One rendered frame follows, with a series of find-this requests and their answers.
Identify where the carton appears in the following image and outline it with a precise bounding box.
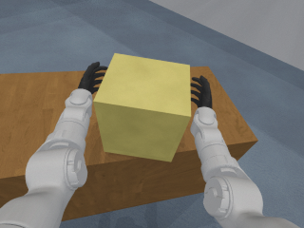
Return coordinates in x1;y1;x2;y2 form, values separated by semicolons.
93;53;191;162

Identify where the right robot upper arm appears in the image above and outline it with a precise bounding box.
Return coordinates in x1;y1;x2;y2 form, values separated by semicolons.
203;174;300;228

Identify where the right robot forearm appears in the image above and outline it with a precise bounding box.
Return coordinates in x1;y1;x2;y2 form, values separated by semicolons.
190;106;263;207

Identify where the left robot hand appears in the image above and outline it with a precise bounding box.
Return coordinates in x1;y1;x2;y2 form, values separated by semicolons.
78;62;108;95

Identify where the left robot forearm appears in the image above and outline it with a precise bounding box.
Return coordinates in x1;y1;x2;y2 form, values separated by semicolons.
25;88;93;189

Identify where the pedestal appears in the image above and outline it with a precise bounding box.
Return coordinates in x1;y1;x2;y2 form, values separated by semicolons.
0;66;258;221

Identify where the left robot upper arm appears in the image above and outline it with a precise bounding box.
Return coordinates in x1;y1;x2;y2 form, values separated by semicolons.
0;147;88;228

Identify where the right robot hand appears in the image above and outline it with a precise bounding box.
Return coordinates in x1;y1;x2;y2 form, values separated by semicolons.
190;75;213;109

